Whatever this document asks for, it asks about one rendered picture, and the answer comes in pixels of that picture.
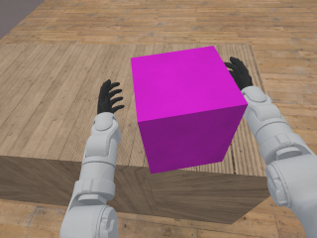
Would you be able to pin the right robot forearm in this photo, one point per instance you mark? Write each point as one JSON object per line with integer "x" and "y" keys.
{"x": 276, "y": 139}

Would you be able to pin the carton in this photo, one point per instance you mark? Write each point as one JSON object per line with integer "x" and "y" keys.
{"x": 188, "y": 108}

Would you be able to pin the robot right upper arm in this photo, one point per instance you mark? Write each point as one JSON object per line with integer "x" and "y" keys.
{"x": 292, "y": 182}

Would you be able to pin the robot right hand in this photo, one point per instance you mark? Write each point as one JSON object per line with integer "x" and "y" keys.
{"x": 239, "y": 73}

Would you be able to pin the robot left upper arm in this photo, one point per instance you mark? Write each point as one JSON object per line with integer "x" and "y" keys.
{"x": 90, "y": 221}

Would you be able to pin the pedestal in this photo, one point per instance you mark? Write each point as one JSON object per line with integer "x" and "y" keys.
{"x": 48, "y": 100}

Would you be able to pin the left robot forearm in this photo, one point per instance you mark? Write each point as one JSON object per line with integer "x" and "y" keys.
{"x": 96, "y": 181}

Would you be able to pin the robot left hand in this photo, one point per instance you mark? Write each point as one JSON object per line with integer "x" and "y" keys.
{"x": 104, "y": 103}

